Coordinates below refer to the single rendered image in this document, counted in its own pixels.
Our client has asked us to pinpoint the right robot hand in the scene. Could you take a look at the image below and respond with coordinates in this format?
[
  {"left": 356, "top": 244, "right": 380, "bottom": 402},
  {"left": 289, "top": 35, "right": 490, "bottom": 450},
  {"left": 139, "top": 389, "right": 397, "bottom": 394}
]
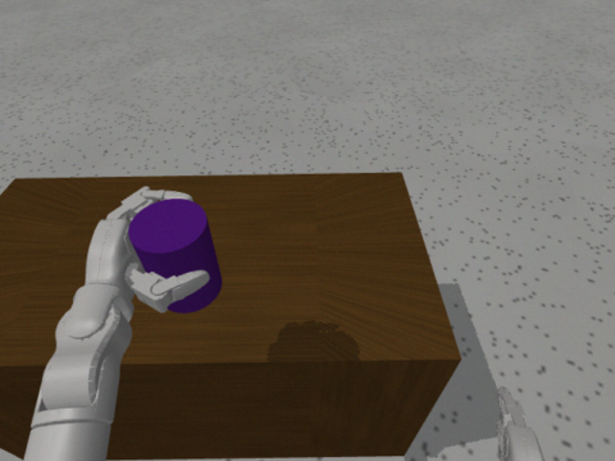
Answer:
[{"left": 496, "top": 386, "right": 544, "bottom": 461}]

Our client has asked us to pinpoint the can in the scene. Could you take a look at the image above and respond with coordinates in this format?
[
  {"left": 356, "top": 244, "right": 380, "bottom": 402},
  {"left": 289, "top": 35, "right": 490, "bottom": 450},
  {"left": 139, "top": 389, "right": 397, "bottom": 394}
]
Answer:
[{"left": 129, "top": 199, "right": 222, "bottom": 313}]

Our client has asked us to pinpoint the left robot arm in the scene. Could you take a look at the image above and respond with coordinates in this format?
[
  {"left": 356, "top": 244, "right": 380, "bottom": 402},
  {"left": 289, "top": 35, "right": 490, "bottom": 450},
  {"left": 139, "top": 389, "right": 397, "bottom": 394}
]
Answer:
[{"left": 23, "top": 283, "right": 135, "bottom": 461}]

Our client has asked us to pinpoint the left robot hand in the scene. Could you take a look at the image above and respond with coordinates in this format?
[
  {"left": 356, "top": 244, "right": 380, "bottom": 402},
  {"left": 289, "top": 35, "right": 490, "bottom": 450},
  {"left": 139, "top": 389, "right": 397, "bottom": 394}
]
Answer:
[{"left": 85, "top": 186, "right": 209, "bottom": 313}]

